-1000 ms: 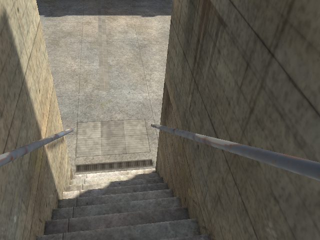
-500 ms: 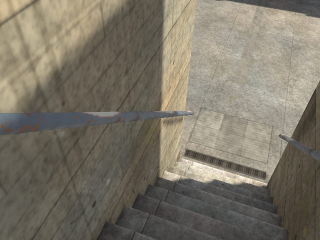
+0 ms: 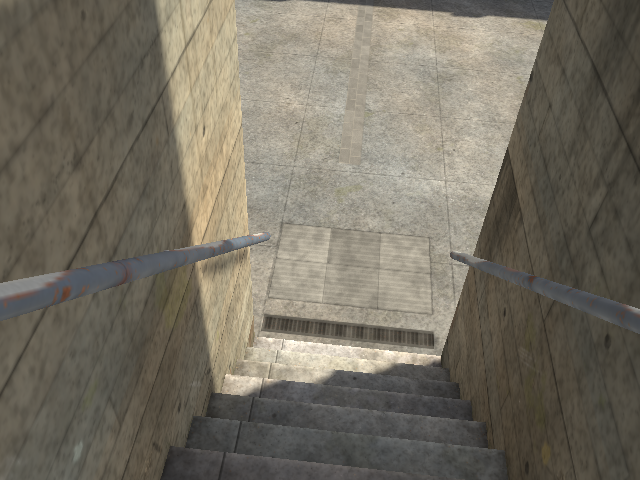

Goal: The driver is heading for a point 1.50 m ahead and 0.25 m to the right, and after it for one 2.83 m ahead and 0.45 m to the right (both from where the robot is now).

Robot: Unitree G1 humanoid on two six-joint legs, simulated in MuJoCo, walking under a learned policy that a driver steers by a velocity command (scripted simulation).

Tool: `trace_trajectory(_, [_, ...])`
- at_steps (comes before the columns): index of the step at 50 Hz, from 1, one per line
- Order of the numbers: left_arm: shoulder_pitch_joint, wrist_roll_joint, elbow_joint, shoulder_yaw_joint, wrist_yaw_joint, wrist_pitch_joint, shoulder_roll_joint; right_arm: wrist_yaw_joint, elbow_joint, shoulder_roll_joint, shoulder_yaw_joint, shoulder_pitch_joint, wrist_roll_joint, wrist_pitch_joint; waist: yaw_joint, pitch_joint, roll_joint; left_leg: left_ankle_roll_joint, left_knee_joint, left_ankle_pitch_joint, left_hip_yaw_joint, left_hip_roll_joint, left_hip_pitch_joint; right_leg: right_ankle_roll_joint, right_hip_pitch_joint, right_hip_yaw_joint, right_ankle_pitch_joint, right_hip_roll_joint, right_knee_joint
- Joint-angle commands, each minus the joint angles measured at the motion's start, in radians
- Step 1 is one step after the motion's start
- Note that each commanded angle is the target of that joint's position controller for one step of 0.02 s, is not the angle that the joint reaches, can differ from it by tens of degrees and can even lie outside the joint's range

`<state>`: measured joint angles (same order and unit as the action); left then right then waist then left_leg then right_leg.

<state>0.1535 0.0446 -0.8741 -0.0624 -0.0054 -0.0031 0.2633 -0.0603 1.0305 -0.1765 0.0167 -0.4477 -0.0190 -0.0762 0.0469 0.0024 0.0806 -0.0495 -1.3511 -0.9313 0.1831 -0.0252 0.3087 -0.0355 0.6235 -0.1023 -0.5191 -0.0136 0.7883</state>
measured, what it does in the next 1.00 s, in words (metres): goes down, turning right: right foot 0.21 m lower, then left foot 0.21 m lower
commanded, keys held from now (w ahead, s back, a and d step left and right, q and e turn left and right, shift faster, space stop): w+e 0.54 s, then w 0.16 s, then w+q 0.30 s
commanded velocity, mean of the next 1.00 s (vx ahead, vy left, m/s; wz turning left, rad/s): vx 0.50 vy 0.00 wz -0.33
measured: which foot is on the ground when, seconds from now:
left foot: down 0.00-0.06, up 0.08-0.52, down 0.54-1.00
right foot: up 0.00-0.06, down 0.08-0.54, up 0.56-1.00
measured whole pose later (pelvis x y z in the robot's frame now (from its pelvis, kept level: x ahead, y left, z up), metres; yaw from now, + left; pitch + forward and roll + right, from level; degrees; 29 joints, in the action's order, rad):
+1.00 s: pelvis +0.47 -0.10 -0.42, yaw -18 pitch -2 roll +5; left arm 0.08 0.01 -0.89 -0.02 -0.01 -0.03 0.20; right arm -0.04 1.03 -0.15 -0.02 -0.57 -0.02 -0.05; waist 0.18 0.05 0.11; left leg -0.11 -1.30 -0.91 0.02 0.17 0.24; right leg -0.02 0.36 -0.05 -0.42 0.06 0.39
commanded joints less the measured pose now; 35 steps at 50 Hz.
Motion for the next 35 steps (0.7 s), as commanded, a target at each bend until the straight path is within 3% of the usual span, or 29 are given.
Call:
trace_trajectory(1, [0.052,-0.014,0.052,-0.008,-0.010,0.016,0.041,0.007,-0.084,-0.170,0.042,0.075,-0.016,-0.005,-0.068,-0.050,-0.260,-0.103,0.162,0.808,-0.233,-0.243,0.146,-0.041,-0.205,0.131,0.108,0.025,-0.012])
trace_trajectory(3, [0.534,-0.026,-0.120,-0.038,-0.009,0.031,0.115,0.023,-0.100,-0.175,0.050,0.171,-0.018,0.002,-0.280,0.096,-0.118,-0.063,-0.357,1.119,-0.060,-0.170,0.341,-0.123,-0.764,0.183,0.232,-0.015,-0.128])
trace_trajectory(4, [0.435,-0.068,-0.077,-0.034,-0.023,0.033,0.086,0.000,-0.097,-0.151,0.071,0.124,-0.022,0.037,-0.282,-0.060,0.091,-0.065,-0.804,0.504,0.021,0.020,0.322,-0.192,-0.614,-0.023,0.336,0.090,-0.618])
trace_trajectory(5, [0.444,-0.049,-0.106,-0.009,-0.035,0.017,0.139,0.005,-0.178,-0.072,0.047,0.043,-0.015,0.030,-0.115,-0.071,0.282,-0.033,-0.920,0.141,-0.041,0.045,0.801,-0.166,-0.889,-0.103,-0.622,0.171,-0.062])
trace_trajectory(6, [0.441,-0.088,-0.105,-0.013,-0.028,0.010,0.154,0.020,-0.215,-0.093,0.031,0.032,-0.044,0.026,-0.093,0.035,0.188,-0.022,-0.789,0.142,-0.096,0.011,0.969,-0.197,-1.028,-0.202,-0.727,0.214,-0.007])
trace_trajectory(7, [0.471,-0.085,-0.104,0.002,-0.018,0.002,0.102,0.031,-0.162,-0.135,0.044,0.029,-0.040,0.032,-0.117,0.050,-0.007,-0.030,-0.631,0.251,-0.188,-0.027,0.989,-0.235,-0.916,-0.248,-0.259,0.231,-0.047])
trace_trajectory(9, [0.479,-0.060,-0.119,0.006,0.004,-0.024,0.111,0.024,-0.156,-0.080,0.028,0.082,-0.046,0.028,-0.074,0.077,-0.039,-0.014,-0.499,0.474,-0.248,-0.040,1.013,-0.266,-0.770,-0.309,0.120,0.238,-0.033])
trace_trajectory(10, [0.453,-0.047,-0.101,-0.005,0.009,-0.028,0.154,0.023,-0.182,-0.054,0.019,0.135,-0.054,0.040,-0.061,0.117,0.073,0.013,-0.417,0.548,-0.269,-0.048,0.968,-0.324,-0.632,-0.508,0.445,0.278,-0.133])
trace_trajectory(11, [0.349,-0.037,-0.049,0.037,0.025,-0.042,0.053,0.016,-0.228,-0.066,0.020,0.266,-0.035,0.059,-0.021,0.015,-0.047,0.090,-0.215,0.734,-0.265,-0.020,0.863,-0.307,-0.360,-0.512,0.531,0.247,-0.220])
trace_trajectory(12, [0.289,-0.031,-0.020,0.047,0.032,-0.046,0.024,0.010,-0.239,-0.047,0.010,0.321,-0.041,0.065,-0.006,-0.051,-0.074,0.131,-0.074,0.857,-0.250,-0.015,0.714,-0.294,-0.169,-0.523,0.576,0.219,-0.225])
trace_trajectory(13, [0.303,-0.033,-0.033,0.041,0.034,-0.050,0.057,0.004,-0.179,-0.041,0.013,0.216,-0.038,0.073,0.022,-0.005,-0.039,0.132,-0.117,0.990,-0.239,-0.001,0.572,-0.256,-0.115,-0.506,0.489,0.194,-0.204])
trace_trajectory(14, [0.325,-0.051,-0.079,0.033,0.047,-0.051,0.054,0.009,-0.167,-0.118,0.042,0.199,-0.036,0.064,0.044,-0.030,-0.047,0.131,0.112,1.170,-0.278,-0.026,0.511,-0.234,-0.083,-0.361,0.550,0.101,-0.108])
trace_trajectory(15, [0.343,-0.060,-0.070,0.028,0.047,-0.061,0.080,0.015,-0.164,-0.121,0.043,0.198,-0.046,0.054,0.023,-0.007,-0.007,0.114,0.167,1.265,-0.262,0.004,0.439,-0.223,-0.086,-0.377,0.543,0.071,-0.090])
trace_trajectory(17, [0.323,-0.078,-0.060,0.045,0.059,-0.067,0.014,0.038,-0.189,-0.105,0.031,0.294,-0.050,0.040,-0.015,-0.019,-0.037,0.089,0.355,1.487,-0.224,0.045,0.342,-0.197,-0.043,-0.351,0.743,-0.005,-0.015])
trace_trajectory(19, [0.284,-0.073,-0.027,0.045,0.059,-0.056,0.017,0.057,-0.221,-0.050,0.006,0.367,-0.037,0.020,-0.055,-0.037,-0.026,0.064,0.573,1.501,-0.179,0.079,0.194,-0.176,-0.032,-0.298,0.811,-0.064,0.041])
trace_trajectory(21, [0.283,-0.049,-0.025,0.051,0.047,-0.052,-0.006,0.046,-0.233,-0.038,0.008,0.380,-0.015,0.010,-0.094,-0.066,0.065,0.057,0.650,1.495,-0.196,0.088,0.103,-0.178,-0.053,-0.303,0.757,-0.084,0.127])
trace_trajectory(23, [0.289,-0.036,-0.032,0.040,0.041,-0.052,0.017,0.039,-0.235,-0.070,0.013,0.336,-0.036,-0.002,-0.126,-0.100,0.136,0.034,0.674,1.356,-0.254,0.069,0.134,-0.205,-0.172,-0.345,0.592,-0.063,0.237])
trace_trajectory(24, [0.324,-0.014,-0.035,0.034,0.044,-0.042,-0.002,0.034,-0.246,-0.091,0.014,0.304,-0.006,-0.022,-0.144,-0.143,0.039,0.031,0.950,1.299,-0.259,0.051,0.115,-0.190,-0.241,-0.303,0.561,-0.110,0.307])
trace_trajectory(25, [0.300,-0.001,-0.057,0.023,0.051,-0.026,0.033,0.038,-0.200,-0.100,0.036,0.144,0.018,-0.031,-0.062,-0.110,0.023,0.013,1.040,1.371,-0.270,-0.004,-0.060,-0.219,-0.226,-0.316,0.446,-0.091,0.462])
trace_trajectory(26, [0.290,-0.015,-0.067,0.020,0.043,-0.018,0.034,0.034,-0.140,-0.124,0.054,-0.025,0.038,-0.014,-0.001,-0.059,0.019,0.033,1.071,1.387,-0.204,-0.001,-0.257,-0.210,-0.171,-0.278,0.318,-0.099,0.593])
trace_trajectory(27, [0.318,-0.026,-0.072,0.008,0.027,-0.026,0.021,0.030,-0.090,-0.170,0.074,-0.171,0.025,0.002,0.046,-0.023,-0.103,-0.013,1.093,1.487,-0.315,-0.093,-0.516,-0.167,0.019,-0.226,0.631,-0.150,0.935])
trace_trajectory(28, [0.435,-0.070,-0.069,0.012,0.025,-0.028,-0.048,0.052,-0.083,-0.203,0.069,-0.246,0.001,0.014,-0.005,0.086,-0.292,-0.066,0.776,1.997,-0.395,-0.278,-0.800,-0.126,0.290,-0.074,1.445,-0.251,1.346])
trace_trajectory(29, [0.517,-0.084,-0.049,0.024,0.056,-0.026,-0.039,0.080,-0.101,-0.188,0.052,-0.225,-0.008,0.017,-0.055,0.160,-0.367,-0.080,0.549,2.080,-0.421,-0.376,-0.917,-0.130,0.507,0.004,1.494,-0.147,1.419])
trace_trajectory(30, [0.419,-0.058,-0.045,0.023,0.068,-0.019,-0.017,0.100,-0.088,-0.163,0.050,-0.255,0.019,0.007,0.001,0.130,-0.300,-0.102,0.620,1.843,-0.414,-0.347,-0.809,-0.130,0.583,0.032,1.411,-0.123,1.389])
trace_trajectory(31, [0.245,-0.017,-0.015,0.014,0.071,-0.014,0.016,0.105,-0.098,-0.157,0.038,-0.254,0.013,-0.012,0.043,0.012,-0.161,-0.142,0.717,1.591,-0.425,-0.310,-0.589,-0.138,0.610,0.022,1.242,-0.105,1.337])
trace_trajectory(32, [0.199,0.004,0.010,0.019,0.064,-0.007,0.002,0.089,-0.081,-0.199,0.040,-0.258,0.007,-0.016,0.016,-0.028,-0.163,-0.218,0.740,1.334,-0.516,-0.326,-0.442,-0.134,0.621,0.007,1.226,-0.088,1.314])
trace_trajectory(33, [0.143,0.032,0.012,0.021,0.052,0.011,-0.005,0.076,-0.039,-0.212,0.046,-0.277,0.013,-0.014,0.011,-0.088,-0.267,-0.276,0.826,1.098,-0.669,-0.378,-0.309,-0.104,0.668,0.008,1.216,-0.054,1.269])
trace_trajectory(34, [0.059,0.037,0.021,0.018,0.057,0.014,-0.013,0.069,-0.037,-0.129,0.011,-0.213,0.006,-0.026,-0.029,-0.175,-0.107,-0.214,0.781,0.986,-0.585,-0.295,-0.159,-0.077,0.675,-0.125,0.919,-0.033,1.037])
trace_trajectory(35, [0.081,0.027,-0.001,0.020,0.045,0.019,-0.024,0.070,-0.030,-0.124,0.003,-0.193,0.008,-0.029,-0.051,-0.167,-0.149,-0.143,0.766,0.968,-0.543,-0.258,-0.062,-0.046,0.609,-0.076,0.833,-0.047,0.951])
